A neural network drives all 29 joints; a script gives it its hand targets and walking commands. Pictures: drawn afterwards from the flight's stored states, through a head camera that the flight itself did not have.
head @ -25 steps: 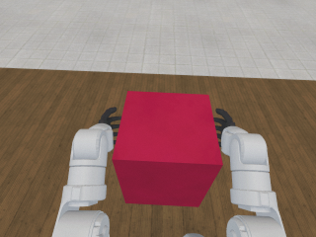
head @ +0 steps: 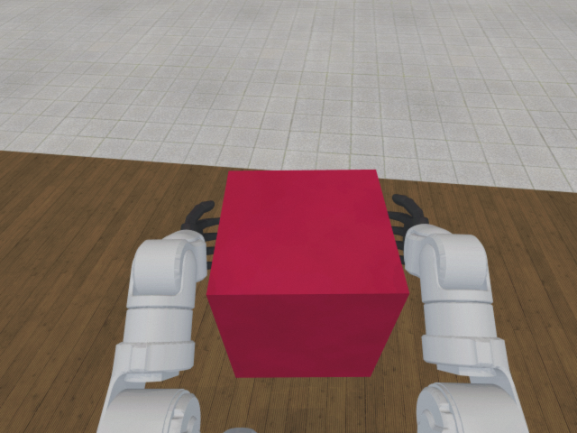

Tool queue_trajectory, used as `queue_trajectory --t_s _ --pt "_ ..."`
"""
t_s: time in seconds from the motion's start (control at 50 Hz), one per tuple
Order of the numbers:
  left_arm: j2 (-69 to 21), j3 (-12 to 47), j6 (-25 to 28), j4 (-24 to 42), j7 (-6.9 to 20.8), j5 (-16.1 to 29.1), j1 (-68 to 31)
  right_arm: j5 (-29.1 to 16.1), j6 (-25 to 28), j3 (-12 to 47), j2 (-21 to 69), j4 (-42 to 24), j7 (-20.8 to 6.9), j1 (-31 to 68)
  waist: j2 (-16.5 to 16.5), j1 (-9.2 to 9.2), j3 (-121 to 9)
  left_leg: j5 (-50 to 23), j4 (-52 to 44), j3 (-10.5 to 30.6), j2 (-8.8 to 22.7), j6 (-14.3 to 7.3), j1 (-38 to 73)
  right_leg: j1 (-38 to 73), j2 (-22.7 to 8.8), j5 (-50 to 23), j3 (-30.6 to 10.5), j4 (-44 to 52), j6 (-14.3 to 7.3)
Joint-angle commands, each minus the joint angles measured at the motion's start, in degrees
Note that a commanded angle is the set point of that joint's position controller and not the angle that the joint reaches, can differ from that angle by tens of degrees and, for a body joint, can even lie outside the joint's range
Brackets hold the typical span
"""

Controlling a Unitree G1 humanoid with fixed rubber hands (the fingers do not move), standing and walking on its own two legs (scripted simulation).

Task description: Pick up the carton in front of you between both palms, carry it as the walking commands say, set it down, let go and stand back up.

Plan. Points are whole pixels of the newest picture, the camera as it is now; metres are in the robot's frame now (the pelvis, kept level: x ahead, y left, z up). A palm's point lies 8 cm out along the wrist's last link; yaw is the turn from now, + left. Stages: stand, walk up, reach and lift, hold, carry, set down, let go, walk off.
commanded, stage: carry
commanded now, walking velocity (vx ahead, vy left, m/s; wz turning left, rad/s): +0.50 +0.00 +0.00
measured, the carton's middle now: (302, 278) +0.34 +0.01 +0.02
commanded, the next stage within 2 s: none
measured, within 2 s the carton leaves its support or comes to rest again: neither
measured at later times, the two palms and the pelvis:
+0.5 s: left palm (222, 131) +0.65 +0.17 +0.06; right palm (375, 136) +0.63 -0.12 +0.07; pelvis +0.29 +0.04 -0.02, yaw -2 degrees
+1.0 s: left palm (253, 76) +0.92 +0.15 +0.04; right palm (371, 72) +0.93 -0.15 +0.04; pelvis +0.58 -0.01 -0.06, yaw +0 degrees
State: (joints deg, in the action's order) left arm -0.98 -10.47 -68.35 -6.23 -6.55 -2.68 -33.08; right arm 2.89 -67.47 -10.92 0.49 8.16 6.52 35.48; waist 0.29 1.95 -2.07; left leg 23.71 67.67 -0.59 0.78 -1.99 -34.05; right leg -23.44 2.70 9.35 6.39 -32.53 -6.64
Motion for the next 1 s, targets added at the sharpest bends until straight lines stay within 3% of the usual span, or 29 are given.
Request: queue_trajectory --t_s 0.0,0.08,0.14,0.22,0.26,0.28,0.3,0.32,0.34,0.36,0.38,0.4,0.44,0.52,0.6,0.66,0.72,0.76,0.78,0.8,0.82,0.84,0.86,0.88,0.9,0.92,0.94,0.98 --pt "-63.6 38.4 3.1 12.6 13.5 27.1 -47.1 -22.0 2.1 36.9 64.6 -9.1 -10.6 37.7 -5.4 0.07 -25.5 -3.7 -5.6 0.5 2.3 1.1 -8.2 25.1 -16.9 -17.5 -20.8 9.9 -7.1" --pt "-61.5 39.1 3.2 14.3 13.4 27.0 -44.5 -20.9 2.3 38.1 62.1 -11.8 -9.7 35.9 -5.8 1.5 -25.5 -12.3 -14.0 -0.8 2.2 0.8 -11.6 30.5 -15.2 -30.4 -16.5 7.2 -6.0" --pt "-59.4 39.2 2.6 14.6 13.3 26.4 -42.9 -20.4 1.7 38.7 59.7 -13.0 -9.6 35.4 -6.3 2.49 -24.1 -19.1 -22.0 -2.4 0.8 -0.1 -10.1 32.2 -12.8 -34.8 -13.2 5.6 -4.7" --pt "-57.4 38.7 1.8 10.4 13.6 24.6 -38.8 -19.0 0.4 37.7 57.1 -9.8 -10.5 32.8 -6.3 4.08 -20.7 -25.7 -35.9 -6.4 -2.5 -1.2 -4.4 33.1 -10.4 -37.1 -10.1 2.5 -3.4" --pt "-57.4 38.4 1.8 7.9 13.8 24.3 -38.5 -18.2 -0.1 36.4 56.3 -7.3 -11.2 31.7 -7.5 2.01 -20.9 -27.8 -42.1 -7.0 -3.6 -2.8 5.9 30.1 -10.5 -40.0 -8.5 -2.0 -0.9" --pt "-57.6 38.3 1.8 6.7 14.1 24.5 -38.8 -17.8 -0.1 35.6 56.3 -5.8 -11.6 31.0 -6.6 -0.39 -22.7 -31.2 -45.8 -8.4 -4.0 -3.2 15.3 27.2 -9.5 -40.2 -5.5 -7.9 0.9" --pt "-58.0 38.2 1.9 5.7 14.3 24.5 -39.3 -17.5 -0.1 34.6 56.1 -4.4 -11.9 30.2 -4.7 -2.66 -25.3 -33.2 -44.9 -6.3 -1.2 -3.5 27.2 19.9 -8.0 -31.2 -3.4 -16.0 2.5" --pt "-58.2 37.7 2.0 4.6 14.4 24.4 -40.3 -17.5 0.0 33.4 56.2 -2.7 -12.3 29.2 2.0 -3.91 -29.2 -48.3 -36.9 7.3 10.5 -4.3 41.1 6.1 -5.8 -6.3 -3.0 -26.9 3.7" --pt "-60.8 37.2 1.7 2.4 14.5 24.4 -41.3 -16.3 0.3 31.6 54.1 -0.4 -12.3 30.7 15.0 -4.77 -32.7 -53.5 -36.0 28.3 22.4 -15.7 56.4 -14.0 2.7 23.3 -3.8 -42.4 6.1" --pt "-60.7 37.0 1.9 2.6 14.4 24.7 -41.5 -17.3 0.8 32.1 56.1 0.2 -12.7 29.4 14.8 -5.33 -32.9 -37.2 -39.5 33.3 21.9 -17.9 55.0 -20.3 1.3 25.0 -7.2 -48.5 4.9" --pt "-61.9 37.4 2.5 4.4 14.1 24.8 -45.0 -18.8 1.5 33.1 58.8 -2.2 -13.3 32.8 11.3 -5.57 -29.7 -29.5 -41.0 29.4 18.5 -15.5 50.1 -22.8 -1.1 21.9 -8.2 -47.8 4.0" --pt "-63.5 37.4 2.9 5.5 13.7 25.1 -46.8 -21.1 1.7 34.4 61.7 -4.6 -13.7 37.0 5.5 -5.29 -27.2 -27.7 -42.2 25.6 16.6 -13.3 44.7 -22.6 -2.9 18.3 -8.4 -44.4 3.9" --pt "-64.8 36.9 3.5 8.0 12.4 24.9 -46.9 -25.4 2.2 37.3 65.1 -9.3 -13.9 42.8 2.8 -3.81 -25.3 -27.3 -45.0 19.8 14.7 -10.8 37.0 -18.5 -4.9 14.2 -8.2 -37.0 4.9" --pt "-63.4 36.9 4.0 10.3 10.1 22.3 -41.5 -27.5 2.5 39.1 65.3 -12.5 -13.9 41.0 5.4 -4.25 -26.5 -36.1 -44.4 14.2 13.1 -11.2 37.5 -18.6 -5.2 10.2 -5.7 -28.5 6.2" --pt "-60.2 37.8 3.9 12.8 9.1 20.4 -40.3 -27.6 2.2 40.0 62.9 -14.2 -14.0 39.4 6.1 -5.75 -25.6 -47.6 -42.2 9.8 11.1 -9.9 41.8 -21.6 -4.9 0.8 -4.1 -19.8 5.7" --pt "-57.6 38.0 3.0 13.0 9.1 19.4 -39.3 -27.0 1.6 40.2 60.8 -13.2 -14.0 37.6 6.3 -6.56 -23.6 -50.8 -40.8 6.7 8.5 -8.8 42.9 -19.9 -3.4 -7.0 -2.2 -10.4 4.7" --pt "-55.7 37.5 1.8 10.5 9.8 18.8 -37.8 -25.5 1.0 39.3 59.3 -9.6 -14.0 34.8 5.9 -7.79 -21.4 -48.9 -38.4 4.2 6.6 -7.7 42.7 -14.7 -1.1 -13.8 0.4 0.8 3.9" --pt "-54.8 36.3 1.2 7.9 10.5 18.5 -37.2 -24.8 0.8 38.6 59.0 -6.8 -14.1 34.4 6.8 -6.75 -20.8 -49.1 -34.5 3.1 6.8 -6.2 39.9 -6.2 -0.4 -16.1 0.5 6.6 2.3" --pt "-54.4 35.4 1.1 6.3 10.9 18.2 -36.7 -24.6 0.7 38.3 59.2 -5.4 -14.2 34.6 6.4 -4.9 -21.7 -51.3 -29.6 1.4 6.4 -4.9 37.8 1.0 0.4 -17.3 1.5 9.4 1.6" --pt "-54.0 34.2 1.0 4.7 11.2 17.8 -36.2 -24.8 0.7 38.0 59.5 -3.9 -14.4 35.0 4.6 -2.2 -23.5 -47.8 -21.9 -1.5 5.0 -3.3 33.2 11.1 -0.1 -19.8 2.2 11.3 1.4" --pt "-53.5 33.0 1.0 3.0 11.6 17.6 -35.3 -24.7 0.8 37.4 59.4 -2.7 -14.5 35.8 0.4 0.0 -26.1 -30.8 -11.3 -2.1 3.4 -2.0 22.5 23.4 -7.2 -26.3 -4.8 6.3 1.2" --pt "-52.4 31.4 1.1 1.2 11.9 17.2 -36.1 -24.4 0.6 36.8 61.3 -1.1 -14.7 36.4 -10.2 -1.26 -30.7 4.4 -0.6 -2.0 -1.6 -0.5 6.7 38.5 -22.0 -45.6 -23.9 -2.7 -4.0" --pt "-52.7 31.0 1.3 -0.4 12.2 17.1 -35.9 -24.2 0.4 35.8 61.6 -0.2 -14.5 36.6 -18.0 1.06 -33.8 11.6 12.4 0.6 -5.9 0.5 -6.9 45.0 -26.3 -23.3 -38.8 2.8 -12.7" --pt "-55.4 31.5 1.7 -0.3 12.7 18.6 -35.8 -24.5 0.6 36.0 62.3 -1.2 -14.4 38.7 -13.4 1.78 -30.3 8.6 13.1 2.5 -2.7 -0.6 -11.1 40.2 -23.4 -10.1 -38.6 6.8 -11.4" --pt "-58.4 32.7 2.2 2.3 13.2 20.3 -39.8 -24.6 1.1 36.4 64.2 -2.5 -14.2 41.2 -9.0 1.44 -27.7 6.0 12.1 2.6 -1.4 -1.1 -11.9 35.4 -20.6 -7.2 -34.8 7.6 -9.4" --pt "-61.0 34.4 2.5 4.8 13.6 22.3 -44.0 -24.5 1.5 36.4 65.4 -3.5 -13.7 42.3 -4.2 0.6 -25.2 3.2 8.7 2.4 0.1 -1.0 -10.7 29.7 -19.2 -9.6 -30.9 8.6 -7.8" --pt "-63.0 35.9 2.9 7.2 13.8 24.3 -47.4 -24.4 1.9 36.1 66.2 -4.8 -13.2 42.3 -2.5 -0.03 -24.9 1.2 5.4 2.8 1.4 -0.7 -8.5 25.7 -19.0 -8.4 -28.5 9.5 -7.2" --pt "-65.1 37.7 3.5 10.6 13.8 26.9 -49.7 -23.9 2.4 36.2 66.8 -7.0 -12.0 41.1 -3.5 -0.6 -25.3 -1.1 1.2 1.7 1.9 0.2 -5.6 21.8 -17.4 -7.9 -24.8 11.0 -6.3"
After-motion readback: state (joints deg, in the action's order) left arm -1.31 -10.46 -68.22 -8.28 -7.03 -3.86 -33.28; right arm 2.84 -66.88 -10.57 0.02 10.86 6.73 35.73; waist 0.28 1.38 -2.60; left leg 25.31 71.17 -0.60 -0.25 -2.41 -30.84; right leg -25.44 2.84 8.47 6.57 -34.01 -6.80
